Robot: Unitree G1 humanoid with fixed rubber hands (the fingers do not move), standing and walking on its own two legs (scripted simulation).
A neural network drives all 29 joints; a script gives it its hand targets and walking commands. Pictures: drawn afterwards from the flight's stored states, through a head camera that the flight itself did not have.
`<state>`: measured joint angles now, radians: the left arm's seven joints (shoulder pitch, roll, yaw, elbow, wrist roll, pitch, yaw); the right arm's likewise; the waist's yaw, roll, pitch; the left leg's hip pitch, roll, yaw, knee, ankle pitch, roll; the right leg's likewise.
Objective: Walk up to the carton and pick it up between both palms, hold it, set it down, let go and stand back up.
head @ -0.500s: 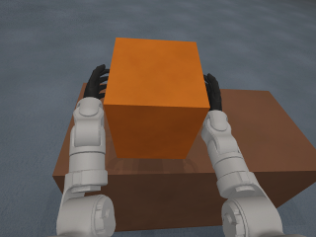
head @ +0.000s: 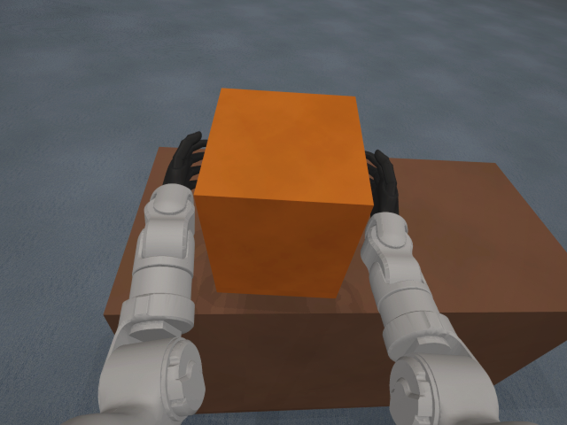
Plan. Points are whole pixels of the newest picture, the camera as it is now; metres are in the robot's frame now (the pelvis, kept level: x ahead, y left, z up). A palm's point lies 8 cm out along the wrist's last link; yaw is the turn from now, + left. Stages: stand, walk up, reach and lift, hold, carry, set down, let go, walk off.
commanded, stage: set down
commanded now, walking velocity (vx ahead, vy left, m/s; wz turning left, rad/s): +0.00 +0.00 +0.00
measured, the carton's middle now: (282, 199) +0.42 +0.00 +0.10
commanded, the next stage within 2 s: none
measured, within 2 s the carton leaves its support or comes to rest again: rests again in 1.80 s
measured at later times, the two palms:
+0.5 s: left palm (184, 193) +0.41 +0.15 +0.11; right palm (375, 214) +0.38 -0.14 +0.11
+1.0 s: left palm (187, 197) +0.43 +0.15 +0.08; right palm (368, 221) +0.39 -0.14 +0.09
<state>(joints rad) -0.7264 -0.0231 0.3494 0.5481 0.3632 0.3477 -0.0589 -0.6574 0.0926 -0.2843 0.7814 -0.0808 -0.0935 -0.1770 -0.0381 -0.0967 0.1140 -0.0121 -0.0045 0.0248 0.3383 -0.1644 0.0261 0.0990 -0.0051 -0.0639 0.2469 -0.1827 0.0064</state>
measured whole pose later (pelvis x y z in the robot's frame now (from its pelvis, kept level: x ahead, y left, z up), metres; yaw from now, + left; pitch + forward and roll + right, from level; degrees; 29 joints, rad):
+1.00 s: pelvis +0.01 +0.01 +0.00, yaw -2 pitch -1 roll -1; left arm -0.81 0.03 0.43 0.91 0.34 0.10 -0.08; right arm -0.67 0.19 -0.53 0.85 -0.30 -0.18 -0.17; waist -0.02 -0.08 0.05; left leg -0.16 0.00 0.08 0.34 -0.17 0.04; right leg -0.06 -0.01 -0.04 0.25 -0.17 0.02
